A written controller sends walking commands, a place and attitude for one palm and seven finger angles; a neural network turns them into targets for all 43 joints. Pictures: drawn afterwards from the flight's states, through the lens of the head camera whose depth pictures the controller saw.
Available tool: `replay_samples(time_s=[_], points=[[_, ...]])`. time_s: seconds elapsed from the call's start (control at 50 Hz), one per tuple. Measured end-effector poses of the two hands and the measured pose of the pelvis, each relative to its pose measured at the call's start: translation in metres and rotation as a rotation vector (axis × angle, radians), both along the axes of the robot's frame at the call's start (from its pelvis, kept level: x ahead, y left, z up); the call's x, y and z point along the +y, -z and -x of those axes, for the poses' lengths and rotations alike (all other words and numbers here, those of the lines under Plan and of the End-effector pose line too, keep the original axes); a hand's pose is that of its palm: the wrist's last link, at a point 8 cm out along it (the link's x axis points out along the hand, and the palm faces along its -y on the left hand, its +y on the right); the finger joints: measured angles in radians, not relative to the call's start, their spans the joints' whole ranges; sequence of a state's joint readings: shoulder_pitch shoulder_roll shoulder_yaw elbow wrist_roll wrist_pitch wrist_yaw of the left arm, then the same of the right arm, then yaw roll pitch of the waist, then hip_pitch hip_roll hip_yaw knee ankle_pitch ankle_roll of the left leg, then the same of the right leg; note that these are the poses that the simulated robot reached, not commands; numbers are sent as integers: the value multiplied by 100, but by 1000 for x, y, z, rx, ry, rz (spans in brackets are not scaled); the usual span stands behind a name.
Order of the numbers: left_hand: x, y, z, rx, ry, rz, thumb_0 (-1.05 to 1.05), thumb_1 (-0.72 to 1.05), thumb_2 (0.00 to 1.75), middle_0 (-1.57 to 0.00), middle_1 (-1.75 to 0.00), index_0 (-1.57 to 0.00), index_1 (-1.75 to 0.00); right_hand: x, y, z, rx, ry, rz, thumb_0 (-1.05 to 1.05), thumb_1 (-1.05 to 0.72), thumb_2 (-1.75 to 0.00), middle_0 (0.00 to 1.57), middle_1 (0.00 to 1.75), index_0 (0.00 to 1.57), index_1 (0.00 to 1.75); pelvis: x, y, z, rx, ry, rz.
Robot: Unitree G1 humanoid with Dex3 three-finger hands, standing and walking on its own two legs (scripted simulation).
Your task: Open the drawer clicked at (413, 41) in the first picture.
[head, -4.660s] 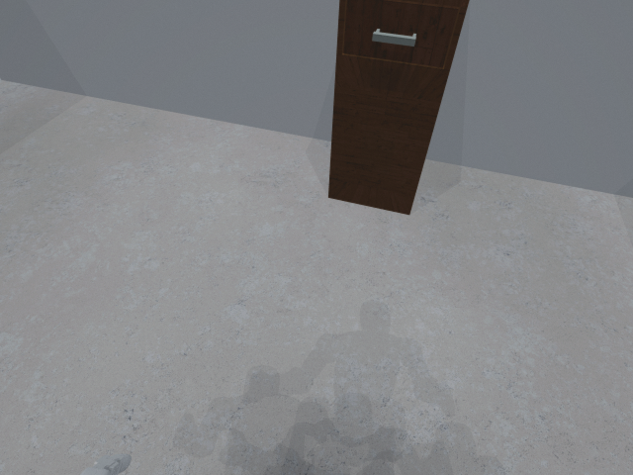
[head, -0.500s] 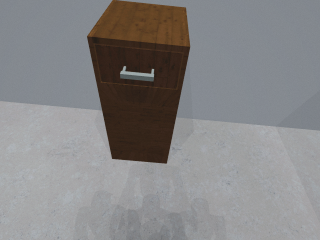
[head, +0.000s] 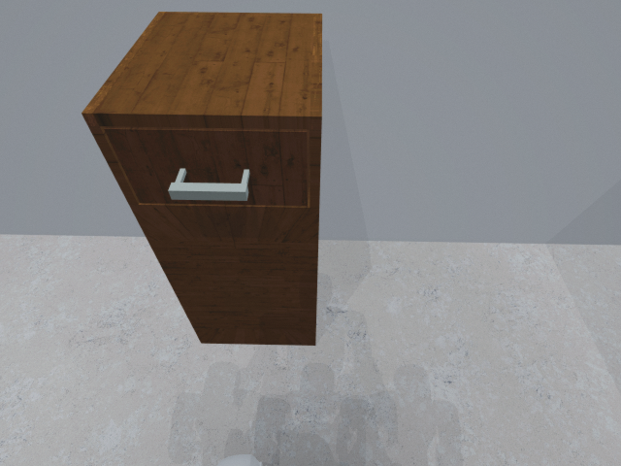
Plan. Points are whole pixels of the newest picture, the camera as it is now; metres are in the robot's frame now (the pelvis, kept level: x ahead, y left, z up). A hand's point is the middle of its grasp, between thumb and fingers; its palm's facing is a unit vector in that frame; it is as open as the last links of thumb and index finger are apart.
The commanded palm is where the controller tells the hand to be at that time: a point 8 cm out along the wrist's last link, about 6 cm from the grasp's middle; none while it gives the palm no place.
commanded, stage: come to a stop and stand still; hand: left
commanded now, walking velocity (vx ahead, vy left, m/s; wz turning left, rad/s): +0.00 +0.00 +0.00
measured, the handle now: (211, 183) +0.58 +0.20 +0.01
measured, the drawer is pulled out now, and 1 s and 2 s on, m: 0.00 0.00 0.00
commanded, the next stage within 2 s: look again from close up in 1.58 s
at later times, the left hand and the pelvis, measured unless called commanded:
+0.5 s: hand out of the picture +0.06 +0.21 -0.18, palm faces +0.00 -0.97 -0.25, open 7.4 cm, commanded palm none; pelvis +0.03 +0.00 +0.00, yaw -3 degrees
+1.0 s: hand out of the picture +0.01 +0.17 -0.16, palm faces +0.06 -0.97 -0.25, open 7.3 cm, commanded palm none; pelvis +0.00 -0.02 +0.01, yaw +0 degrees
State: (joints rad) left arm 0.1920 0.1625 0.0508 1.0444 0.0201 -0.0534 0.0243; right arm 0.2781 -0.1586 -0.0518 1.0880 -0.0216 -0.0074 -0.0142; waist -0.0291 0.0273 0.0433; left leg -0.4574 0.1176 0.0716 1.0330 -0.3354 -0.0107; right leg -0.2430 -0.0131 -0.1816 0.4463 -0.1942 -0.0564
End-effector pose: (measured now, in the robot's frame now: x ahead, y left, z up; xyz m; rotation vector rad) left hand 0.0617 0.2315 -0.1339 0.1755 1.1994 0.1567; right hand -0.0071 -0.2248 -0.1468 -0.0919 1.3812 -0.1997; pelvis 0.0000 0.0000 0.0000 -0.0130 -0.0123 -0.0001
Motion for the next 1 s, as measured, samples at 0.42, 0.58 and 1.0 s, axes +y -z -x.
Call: replay_samples(time_s=[0.42,0.58,1.0], points=[[21,14,11,241,-31,26,0,91,90,-20,-30,-20,-30,22,-17,-129,-162,-58,63,-1,-93,-90,21,30,20,30,20,-2,-40,12,50,1],[10,3,-6,101,5,-80,0,91,90,-20,-30,-20,-30,-33,7,-75,-109,-9,37,0,-92,-90,21,30,20,30,-18,10,-16,-1,55,-32],[-16,-8,56,162,-73,-22,0,91,90,-21,-30,-20,-30,-46,-7,-23,51,-71,39,1,-92,-90,20,30,20,30,-18,-7,-4,25,4,-47]])
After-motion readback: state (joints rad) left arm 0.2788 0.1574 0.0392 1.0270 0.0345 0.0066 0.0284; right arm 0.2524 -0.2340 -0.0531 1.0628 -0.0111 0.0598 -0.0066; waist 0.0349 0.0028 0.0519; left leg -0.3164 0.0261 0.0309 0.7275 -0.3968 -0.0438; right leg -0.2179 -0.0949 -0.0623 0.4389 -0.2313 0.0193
